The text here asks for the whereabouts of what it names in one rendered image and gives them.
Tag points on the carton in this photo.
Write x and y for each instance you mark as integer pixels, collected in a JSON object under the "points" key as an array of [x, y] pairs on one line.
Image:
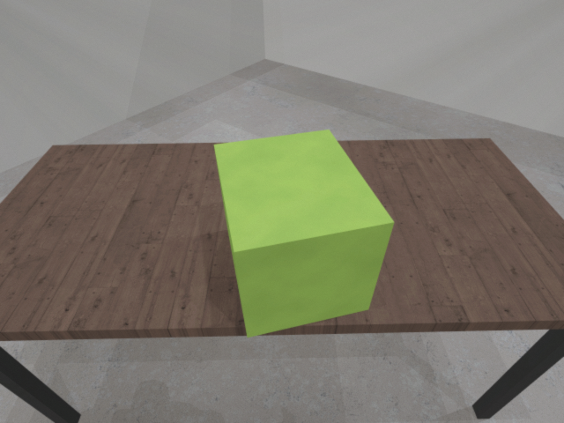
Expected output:
{"points": [[307, 234]]}

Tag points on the table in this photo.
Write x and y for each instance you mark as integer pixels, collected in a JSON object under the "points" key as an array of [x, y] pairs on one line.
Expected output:
{"points": [[131, 241]]}

